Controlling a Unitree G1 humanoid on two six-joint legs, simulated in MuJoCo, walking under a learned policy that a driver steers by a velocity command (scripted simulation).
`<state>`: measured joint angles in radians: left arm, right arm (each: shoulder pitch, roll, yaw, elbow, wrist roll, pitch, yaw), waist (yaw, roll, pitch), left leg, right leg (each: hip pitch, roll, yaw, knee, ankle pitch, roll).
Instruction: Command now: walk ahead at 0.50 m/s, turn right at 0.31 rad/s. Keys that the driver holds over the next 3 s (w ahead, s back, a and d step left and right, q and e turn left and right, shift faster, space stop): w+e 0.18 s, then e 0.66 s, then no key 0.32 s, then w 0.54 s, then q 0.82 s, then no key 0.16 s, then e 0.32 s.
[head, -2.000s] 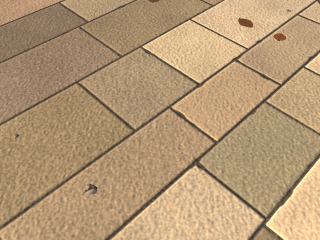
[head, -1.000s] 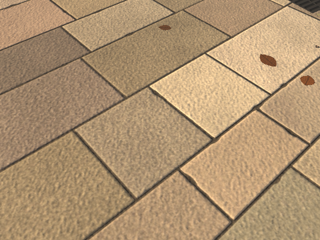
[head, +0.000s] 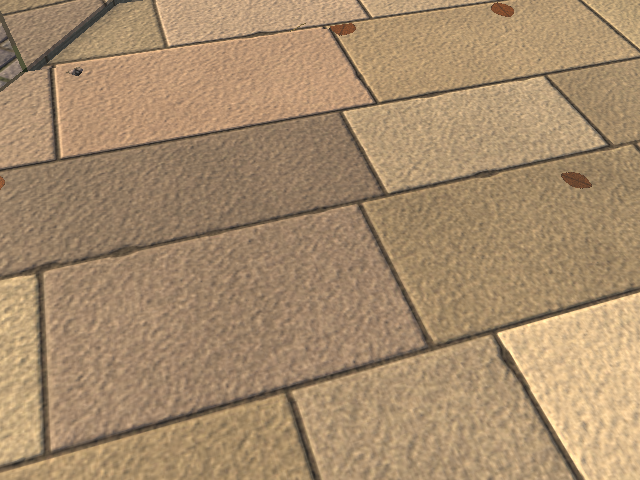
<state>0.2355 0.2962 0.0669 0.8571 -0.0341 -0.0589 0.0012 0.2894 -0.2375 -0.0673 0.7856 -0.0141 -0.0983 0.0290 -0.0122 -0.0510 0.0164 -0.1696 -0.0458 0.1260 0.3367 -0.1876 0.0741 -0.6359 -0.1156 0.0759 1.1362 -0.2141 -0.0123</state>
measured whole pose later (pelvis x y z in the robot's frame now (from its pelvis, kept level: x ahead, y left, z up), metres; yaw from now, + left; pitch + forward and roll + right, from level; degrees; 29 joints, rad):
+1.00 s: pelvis +0.31 -0.03 +0.00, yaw -33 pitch +2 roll -1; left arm 0.17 0.33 0.09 0.63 -0.01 0.05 0.03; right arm 0.18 -0.25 -0.06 0.70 -0.01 -0.02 -0.02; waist -0.02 -0.05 0.02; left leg -0.31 0.02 -0.03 0.48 -0.22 0.00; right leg -0.54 0.11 0.13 1.15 -0.46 0.07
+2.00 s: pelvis +0.51 -0.15 -0.02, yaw -28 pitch +2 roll +1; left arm 0.02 0.25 0.04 0.64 0.01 -0.08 -0.02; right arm 0.41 -0.29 -0.06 0.83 0.02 -0.02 -0.03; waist -0.09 -0.03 0.04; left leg -0.06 -0.07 -0.08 0.45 -0.42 0.03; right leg -0.48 0.00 0.04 0.46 0.04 -0.02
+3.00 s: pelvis +0.57 -0.15 -0.01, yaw -12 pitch +0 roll +0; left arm 0.17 0.29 0.06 0.78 -0.01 0.01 0.01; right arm 0.15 -0.26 -0.05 0.66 -0.02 0.02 -0.03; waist 0.01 0.01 0.04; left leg -0.28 -0.03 0.02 0.58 -0.30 0.03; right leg -0.30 -0.01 0.08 0.58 -0.29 0.03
